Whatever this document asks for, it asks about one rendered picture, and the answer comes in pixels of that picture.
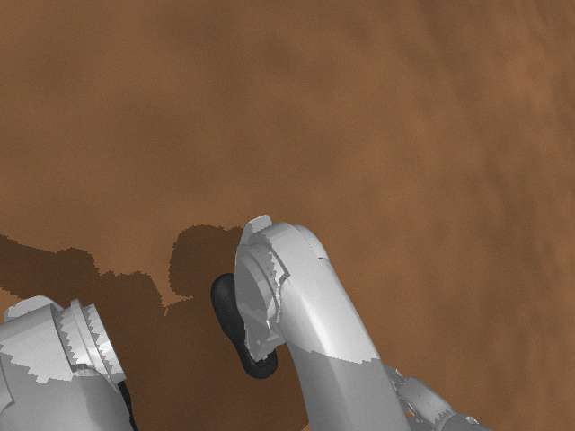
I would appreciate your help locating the right robot arm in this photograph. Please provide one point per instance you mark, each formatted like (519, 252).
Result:
(464, 422)

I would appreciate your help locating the left robot foot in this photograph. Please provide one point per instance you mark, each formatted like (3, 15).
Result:
(127, 399)

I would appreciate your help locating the right robot hand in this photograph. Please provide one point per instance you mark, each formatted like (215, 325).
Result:
(417, 399)

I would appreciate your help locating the right robot foot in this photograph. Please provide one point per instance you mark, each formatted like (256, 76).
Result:
(224, 303)

